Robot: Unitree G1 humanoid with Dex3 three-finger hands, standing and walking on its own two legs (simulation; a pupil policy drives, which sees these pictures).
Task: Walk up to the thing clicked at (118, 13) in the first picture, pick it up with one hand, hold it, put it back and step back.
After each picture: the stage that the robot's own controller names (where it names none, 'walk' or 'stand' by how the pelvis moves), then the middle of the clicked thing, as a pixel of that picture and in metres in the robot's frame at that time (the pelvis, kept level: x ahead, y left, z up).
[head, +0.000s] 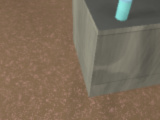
stand; (123, 8) +0.83 -0.24 +0.03
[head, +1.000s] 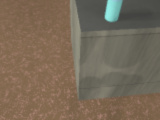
rise first; (113, 7) +0.73 -0.15 +0.07
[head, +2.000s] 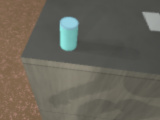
rise first; (68, 34) +0.52 +0.09 +0.07
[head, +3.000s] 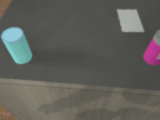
rise first; (18, 46) +0.45 +0.23 +0.07
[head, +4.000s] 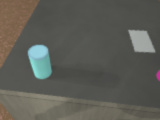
stand; (40, 62) +0.42 +0.16 +0.04
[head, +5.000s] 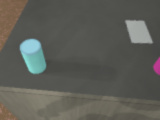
stand; (34, 57) +0.43 +0.18 +0.04
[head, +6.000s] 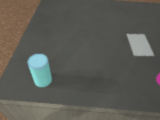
stand; (40, 71) +0.40 +0.16 +0.03
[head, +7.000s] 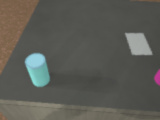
stand; (38, 70) +0.40 +0.16 +0.03
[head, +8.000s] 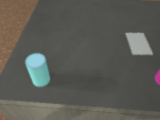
rise first; (38, 70) +0.40 +0.16 +0.03
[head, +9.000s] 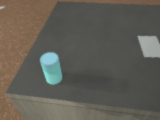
rise first; (51, 68) +0.42 +0.15 +0.03
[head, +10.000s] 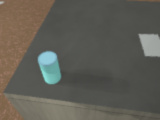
go down; (50, 68) +0.41 +0.15 +0.03
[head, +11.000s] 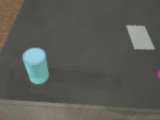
go down; (37, 66) +0.40 +0.13 +0.04
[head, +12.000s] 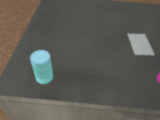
approach; (42, 67) +0.42 +0.14 +0.04
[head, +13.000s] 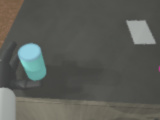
close; (33, 63) +0.40 +0.15 +0.06
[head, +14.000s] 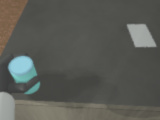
lift; (25, 76) +0.35 +0.18 +0.07
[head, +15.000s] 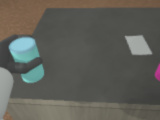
lift; (28, 60) +0.34 +0.15 +0.19
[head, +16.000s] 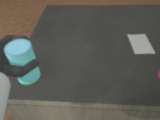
hold; (24, 62) +0.33 +0.17 +0.18
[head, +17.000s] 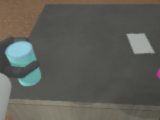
hold; (25, 64) +0.33 +0.17 +0.17
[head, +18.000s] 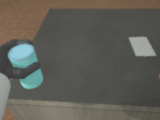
crouch; (27, 67) +0.32 +0.17 +0.17
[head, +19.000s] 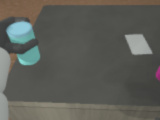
lower; (25, 44) +0.40 +0.16 +0.19
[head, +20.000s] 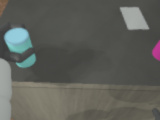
lower; (21, 48) +0.44 +0.17 +0.08
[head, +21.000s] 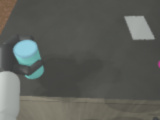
lower; (30, 60) +0.40 +0.15 +0.08
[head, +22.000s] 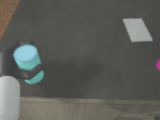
lower; (30, 65) +0.39 +0.16 +0.07
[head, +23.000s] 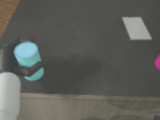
lower; (30, 62) +0.40 +0.15 +0.07
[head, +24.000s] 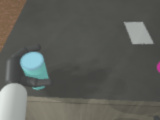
open; (35, 71) +0.37 +0.14 +0.07
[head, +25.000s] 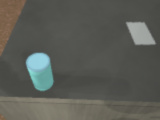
sink last; (41, 72) +0.37 +0.13 +0.06
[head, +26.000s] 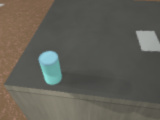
stand; (51, 68) +0.41 +0.14 +0.05
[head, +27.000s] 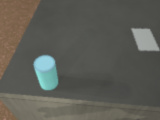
stand; (47, 73) +0.37 +0.13 +0.04
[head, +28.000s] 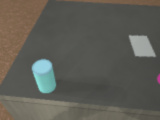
walk; (44, 76) +0.38 +0.14 +0.03
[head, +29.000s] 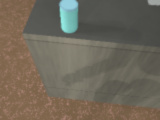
walk; (69, 16) +0.59 +0.06 +0.05
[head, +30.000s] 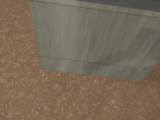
walk; out of the picture +0.90 +0.09 +0.04
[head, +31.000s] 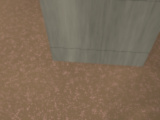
stand; out of the picture +1.19 +0.15 +0.04
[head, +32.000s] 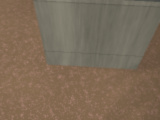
stand; out of the picture +1.16 +0.14 +0.03
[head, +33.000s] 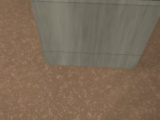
stand; out of the picture +1.16 +0.16 +0.03
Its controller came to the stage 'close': yes
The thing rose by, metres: 0.21
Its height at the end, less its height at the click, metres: +0.00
